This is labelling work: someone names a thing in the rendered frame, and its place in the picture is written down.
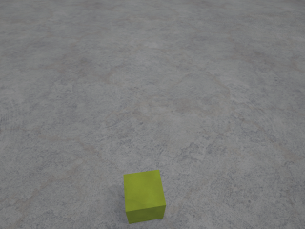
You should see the carton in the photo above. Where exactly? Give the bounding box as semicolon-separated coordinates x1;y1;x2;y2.
123;169;166;224

